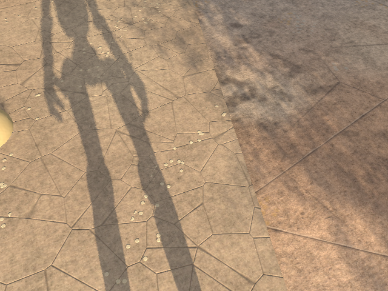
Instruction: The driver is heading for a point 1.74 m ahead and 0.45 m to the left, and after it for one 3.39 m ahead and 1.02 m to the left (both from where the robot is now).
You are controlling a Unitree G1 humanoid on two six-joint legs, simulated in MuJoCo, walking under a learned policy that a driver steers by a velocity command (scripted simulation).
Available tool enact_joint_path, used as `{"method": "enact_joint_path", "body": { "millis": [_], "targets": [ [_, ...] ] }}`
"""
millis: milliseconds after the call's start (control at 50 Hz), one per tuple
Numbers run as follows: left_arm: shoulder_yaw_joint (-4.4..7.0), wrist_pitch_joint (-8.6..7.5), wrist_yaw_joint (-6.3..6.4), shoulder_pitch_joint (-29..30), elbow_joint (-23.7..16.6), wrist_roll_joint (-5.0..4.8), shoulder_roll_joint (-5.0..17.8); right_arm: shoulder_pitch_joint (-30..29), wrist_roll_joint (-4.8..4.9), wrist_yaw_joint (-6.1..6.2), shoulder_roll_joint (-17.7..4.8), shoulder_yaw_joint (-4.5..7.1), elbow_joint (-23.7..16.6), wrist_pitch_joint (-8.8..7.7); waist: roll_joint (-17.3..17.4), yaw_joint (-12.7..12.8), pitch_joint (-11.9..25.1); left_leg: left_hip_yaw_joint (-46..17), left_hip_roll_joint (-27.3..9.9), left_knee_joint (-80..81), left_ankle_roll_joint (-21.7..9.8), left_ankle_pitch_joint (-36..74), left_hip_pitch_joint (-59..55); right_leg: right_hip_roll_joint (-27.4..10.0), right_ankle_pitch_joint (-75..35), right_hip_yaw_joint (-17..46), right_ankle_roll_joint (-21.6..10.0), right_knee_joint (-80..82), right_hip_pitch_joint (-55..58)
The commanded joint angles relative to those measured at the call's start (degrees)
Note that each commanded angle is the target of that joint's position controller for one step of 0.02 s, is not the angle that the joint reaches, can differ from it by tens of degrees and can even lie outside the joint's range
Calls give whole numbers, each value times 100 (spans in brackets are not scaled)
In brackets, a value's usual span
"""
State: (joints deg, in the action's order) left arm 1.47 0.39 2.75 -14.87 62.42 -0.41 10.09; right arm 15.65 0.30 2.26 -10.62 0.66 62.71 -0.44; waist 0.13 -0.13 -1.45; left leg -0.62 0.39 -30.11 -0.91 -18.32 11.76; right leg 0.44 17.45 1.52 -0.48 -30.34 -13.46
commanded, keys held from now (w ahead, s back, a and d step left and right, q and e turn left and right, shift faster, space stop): w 1.00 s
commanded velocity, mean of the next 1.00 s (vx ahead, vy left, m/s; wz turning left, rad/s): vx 0.41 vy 0.00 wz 0.00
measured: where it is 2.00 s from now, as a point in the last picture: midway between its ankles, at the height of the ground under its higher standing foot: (194, 164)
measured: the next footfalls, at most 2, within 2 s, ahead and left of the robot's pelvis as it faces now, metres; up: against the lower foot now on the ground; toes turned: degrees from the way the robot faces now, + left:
left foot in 0.62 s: +0.43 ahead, +0.11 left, +0.00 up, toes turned +2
right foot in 1.20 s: +0.75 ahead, -0.11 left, +0.00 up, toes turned -2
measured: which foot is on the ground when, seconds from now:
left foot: down 0.00-0.20, up 0.22-0.60, down 0.62-1.00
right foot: down 0.00-0.62, up 0.64-1.00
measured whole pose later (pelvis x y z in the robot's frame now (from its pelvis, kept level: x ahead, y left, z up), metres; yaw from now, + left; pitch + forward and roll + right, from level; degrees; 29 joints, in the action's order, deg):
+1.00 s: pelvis +0.45 +0.03 +0.01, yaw +0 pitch +1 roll +2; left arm 3.0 -4.8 0.4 -5.3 50.3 -0.6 14.6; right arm 21.5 0.2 -0.6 -13.2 1.7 57.9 -5.6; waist -1.9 -3.9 0.1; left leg 3.3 5.1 -11.2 -4.3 -11.0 1.5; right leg -7.9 -2.9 2.2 -0.9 -42.0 -39.8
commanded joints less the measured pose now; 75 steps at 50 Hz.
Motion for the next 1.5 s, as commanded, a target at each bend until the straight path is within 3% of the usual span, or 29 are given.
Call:
{"method": "enact_joint_path", "body": {
  "millis": [20,100,160,180,220,240,280,340,440,540,580,620,640,660,700,720,780,900,1080,1140,1180,1200,1220,1240,1260,1300,1340,1400,1500],
  "targets": [
    [92,-129,7,-154,-184,-40,540,376,68,26,-740,153,-170,-93,208,-55,-696,-597,-349,961,-517,-2603,729,42,2075,-3,-342,333,-745],
    [25,-456,-178,98,-354,-97,247,783,130,-60,-1131,323,-152,-281,1016,-154,-664,-2622,-1748,1976,-1305,-2951,351,6,618,-321,-338,-1201,-1214],
    [42,-552,-218,-625,-116,-151,206,-77,193,-116,-1070,298,-517,-289,841,443,-788,-1731,-1276,1656,-929,-2256,1361,15,605,-420,-602,184,318],
    [107,-551,-202,-1088,99,-112,355,-276,208,-126,-1002,286,-632,-293,532,584,-721,-1178,-846,1034,-701,-1595,1751,14,197,-245,-551,543,1091],
    [405,-613,-251,-2510,342,-96,1521,-483,162,-138,-446,146,-989,-484,-1896,930,-166,277,256,-2366,-145,-886,3425,-2044,1155,3433,-1538,2019,2563],
    [266,-695,-271,-2221,261,16,1117,-607,209,-154,-666,195,-1031,-572,-1175,719,-344,-254,16,-3566,-217,-1159,3934,-2322,1093,3945,-1722,2085,2393],
    [126,-770,-316,-1520,-6,11,725,-428,235,-269,-660,200,-948,-673,-451,346,-480,-395,-411,-4132,-403,-184,4292,-1910,382,2721,-1377,2026,2286],
    [-29,-636,-331,-1451,-67,31,386,-652,131,-365,-713,280,-1010,-666,-464,239,-424,-88,-680,-3485,-307,627,3899,-1362,-1380,1289,-968,2157,1957],
    [-11,-544,-153,-1471,-238,79,831,-1939,94,-428,-312,75,-1562,-568,-446,413,-698,412,-392,-1272,-5,1692,2824,-993,-1854,399,-959,2546,787],
    [107,-552,-138,-1660,-161,-70,1058,-2352,166,-508,-696,116,-1867,-570,-573,279,-788,307,-264,-163,-259,1895,2278,-1400,-2323,281,-882,2466,1433],
    [169,-483,-147,-1512,-209,-16,1186,-1867,151,-522,-948,239,-1798,-599,-709,-75,-298,413,-28,-131,-453,1633,1532,-1466,-4202,143,-733,1679,1871],
    [156,-374,-166,-1313,-327,83,1151,-102,192,-456,-1363,485,-1290,-559,-753,-924,808,428,101,-233,-746,1493,-768,-1111,-5208,-146,-462,-469,1257],
    [48,-382,-187,-1431,-490,203,853,861,113,-388,-1837,591,-1097,-511,208,-1068,1654,-1204,-1181,-248,-1095,1022,-2510,-651,-2945,-319,-312,-2447,-156],
    [-166,-527,-269,-2223,-436,51,-80,1050,-5,-466,-1935,565,-992,-513,1860,-530,2595,-4244,-2382,1013,-2027,-602,-3812,431,1354,258,-54,-4306,-1907],
    [77,-776,-287,-988,-708,-254,924,56,71,-474,-1122,356,-1111,-576,824,-498,911,-3319,-1952,1612,-1446,-544,-2240,-157,787,531,-320,-4945,-2776],
    [95,-802,-226,-689,-778,-220,972,-467,41,-492,-1021,312,-1228,-619,132,-276,571,-2555,-1777,1722,-1323,399,-1276,-484,195,425,-332,-4678,-2421],
    [169,-617,-173,-838,-784,-108,709,-684,-87,-541,-687,218,-1134,-674,299,184,333,-1334,-1254,2081,-1239,1371,-55,-860,-299,372,-312,-3989,-1620],
    [231,-523,-169,404,-1291,9,759,42,-50,-306,-1072,268,-873,-636,166,9,-199,-816,-1207,2494,-1304,1655,-116,-999,-1482,182,-34,-2272,-2694],
    [99,-658,-428,2058,-1890,-75,655,1023,71,-205,-1267,316,-566,-453,189,-480,-433,-419,-1376,2091,-1058,2053,-1352,-532,-2102,-134,-141,-77,-2655],
    [164,-716,-505,1818,-1945,-85,884,875,70,-171,-1384,372,-593,-363,394,-170,-191,-412,-1528,1524,-906,3294,-1758,-318,-1480,-255,-384,197,-2056],
    [400,-728,-466,340,-1514,-72,1329,643,40,-173,-1315,335,-690,-301,462,593,729,-56,-1110,-147,-660,4856,-1373,-5,-1538,-498,-703,306,61],
    [524,-711,-407,-821,-1276,1,1771,686,-61,-175,-1133,235,-838,-314,-55,951,1628,172,-767,-1952,-468,3387,-100,-1057,-1604,688,-1100,105,1971],
    [595,-672,-429,-1202,-1137,32,2152,1468,-50,-263,-290,-4,-854,-465,-1602,523,2468,93,374,-3986,-67,-735,2275,-2411,-617,3570,-2113,722,3992],
    [429,-672,-428,-1131,-1162,6,1517,1135,130,-279,-895,122,-770,-605,-1100,747,2358,-779,187,-4684,-192,-1419,2944,-2348,-90,3998,-1950,1207,3893],
    [343,-694,-400,-566,-1272,15,1263,517,290,-275,-1262,228,-973,-682,-861,669,1378,-738,-108,-4717,-302,-972,3268,-2177,-443,2954,-1594,1310,3023],
    [229,-743,-426,237,-1399,67,906,98,210,-185,-1170,276,-1025,-634,-201,285,572,-547,-598,-4078,-261,-74,2778,-1727,-1402,1599,-1260,1685,1387],
    [183,-800,-466,383,-1314,127,724,373,180,-182,-919,299,-953,-442,-447,-8,393,-577,-782,-3736,-259,308,2217,-1458,-1457,921,-1102,2077,680],
    [247,-845,-426,254,-1159,167,957,240,178,-176,-769,310,-1059,-284,-362,-101,119,-638,-796,-3500,-184,796,2501,-1428,-1843,278,-1137,2388,360],
    [249,-803,-270,183,-1083,156,1091,-530,87,-264,-765,330,-1371,-326,-317,28,-113,-501,-693,-2008,-100,2239,2817,-1233,-2155,-613,-907,2513,532]
  ]
}}
Keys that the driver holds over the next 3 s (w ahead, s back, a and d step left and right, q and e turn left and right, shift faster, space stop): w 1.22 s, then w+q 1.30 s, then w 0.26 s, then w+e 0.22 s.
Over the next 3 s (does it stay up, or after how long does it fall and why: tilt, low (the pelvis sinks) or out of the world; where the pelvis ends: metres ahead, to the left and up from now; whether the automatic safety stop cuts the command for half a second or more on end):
stays up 1.44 0.38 0.01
